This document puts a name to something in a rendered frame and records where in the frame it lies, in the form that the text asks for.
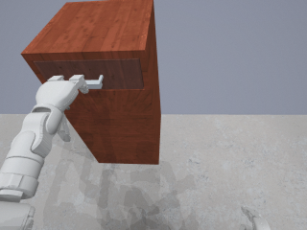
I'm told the drawer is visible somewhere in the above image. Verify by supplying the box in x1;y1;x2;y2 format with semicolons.
33;57;144;90

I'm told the robot right hand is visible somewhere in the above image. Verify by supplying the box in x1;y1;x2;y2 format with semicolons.
237;206;271;230

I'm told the robot left hand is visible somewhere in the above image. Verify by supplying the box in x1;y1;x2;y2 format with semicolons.
35;75;89;142

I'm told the robot left upper arm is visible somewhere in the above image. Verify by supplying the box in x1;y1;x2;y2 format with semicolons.
0;201;35;230

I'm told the handle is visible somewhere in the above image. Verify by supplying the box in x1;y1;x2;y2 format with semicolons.
85;75;104;89

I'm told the robot left forearm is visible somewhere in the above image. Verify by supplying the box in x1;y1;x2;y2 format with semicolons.
0;103;63;203

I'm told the cabinet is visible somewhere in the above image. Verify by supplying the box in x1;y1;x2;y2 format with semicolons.
21;0;161;165

